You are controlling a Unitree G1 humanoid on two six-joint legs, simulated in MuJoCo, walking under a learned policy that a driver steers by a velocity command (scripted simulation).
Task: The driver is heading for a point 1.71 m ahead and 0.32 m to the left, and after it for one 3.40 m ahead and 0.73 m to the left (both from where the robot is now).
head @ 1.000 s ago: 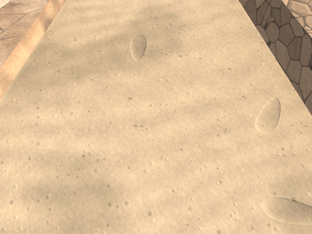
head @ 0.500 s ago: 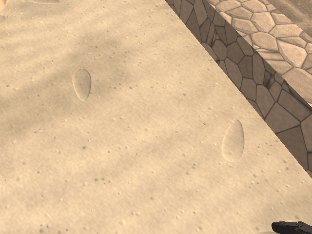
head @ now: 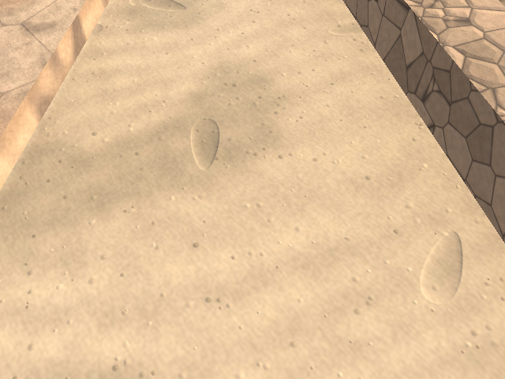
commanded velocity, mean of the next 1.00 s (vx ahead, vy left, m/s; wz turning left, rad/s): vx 0.00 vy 0.00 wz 0.35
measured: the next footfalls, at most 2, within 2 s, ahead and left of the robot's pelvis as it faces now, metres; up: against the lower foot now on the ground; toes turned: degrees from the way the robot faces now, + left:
left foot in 0.12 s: +0.05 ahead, +0.14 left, +0.00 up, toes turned +7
right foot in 0.58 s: +0.12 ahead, -0.08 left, +0.00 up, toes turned +22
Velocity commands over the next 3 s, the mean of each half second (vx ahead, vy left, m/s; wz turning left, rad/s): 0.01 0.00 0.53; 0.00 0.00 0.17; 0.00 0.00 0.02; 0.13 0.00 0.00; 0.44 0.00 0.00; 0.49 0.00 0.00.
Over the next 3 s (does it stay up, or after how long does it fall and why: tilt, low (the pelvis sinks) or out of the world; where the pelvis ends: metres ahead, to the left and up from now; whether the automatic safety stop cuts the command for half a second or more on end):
stays up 0.59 0.21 -0.02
